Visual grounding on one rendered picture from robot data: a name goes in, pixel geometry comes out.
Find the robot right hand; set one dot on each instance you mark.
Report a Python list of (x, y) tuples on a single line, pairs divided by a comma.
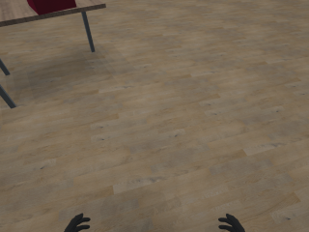
[(236, 226)]

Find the table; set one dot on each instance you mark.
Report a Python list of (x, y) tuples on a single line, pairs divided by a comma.
[(18, 11)]

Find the carton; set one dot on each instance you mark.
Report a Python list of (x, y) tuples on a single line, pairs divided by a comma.
[(42, 7)]

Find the robot left hand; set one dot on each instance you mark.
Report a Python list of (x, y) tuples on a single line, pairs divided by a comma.
[(72, 227)]

